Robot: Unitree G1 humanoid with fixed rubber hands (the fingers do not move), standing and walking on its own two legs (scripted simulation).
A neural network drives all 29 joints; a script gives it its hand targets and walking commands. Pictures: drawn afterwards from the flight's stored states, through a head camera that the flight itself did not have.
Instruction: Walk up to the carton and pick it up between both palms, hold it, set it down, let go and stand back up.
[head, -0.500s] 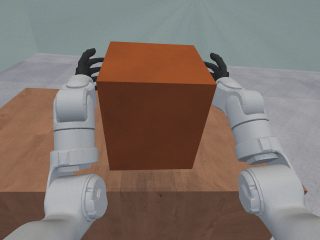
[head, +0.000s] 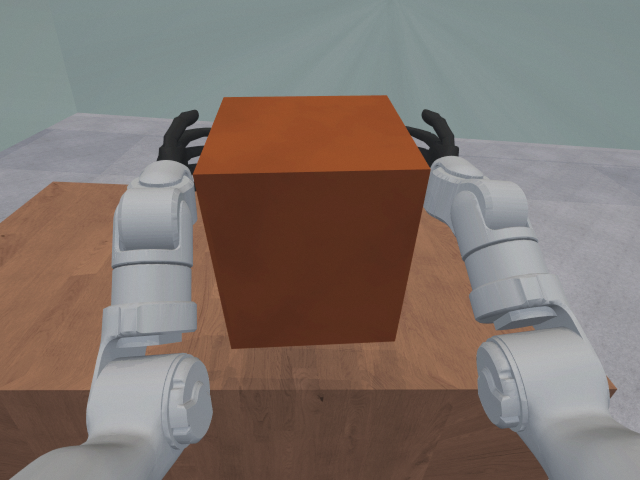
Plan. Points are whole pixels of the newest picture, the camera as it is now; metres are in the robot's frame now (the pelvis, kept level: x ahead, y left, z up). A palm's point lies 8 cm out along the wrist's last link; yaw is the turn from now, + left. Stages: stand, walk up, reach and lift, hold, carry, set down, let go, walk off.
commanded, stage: hold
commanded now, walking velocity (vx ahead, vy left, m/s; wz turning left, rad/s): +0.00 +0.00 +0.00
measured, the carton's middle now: (310, 220) +0.38 +0.01 +0.23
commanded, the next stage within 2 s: none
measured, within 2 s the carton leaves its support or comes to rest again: neither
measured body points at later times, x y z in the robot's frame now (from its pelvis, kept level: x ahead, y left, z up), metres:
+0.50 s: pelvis +0.00 +0.00 +0.00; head -0.08 +0.02 +0.44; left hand +0.39 +0.16 +0.29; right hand +0.39 -0.14 +0.29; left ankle +0.03 +0.15 -0.75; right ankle +0.01 -0.12 -0.75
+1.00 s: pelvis -0.01 +0.00 +0.00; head -0.09 +0.02 +0.44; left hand +0.37 +0.17 +0.30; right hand +0.38 -0.14 +0.30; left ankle +0.03 +0.15 -0.75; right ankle +0.01 -0.12 -0.75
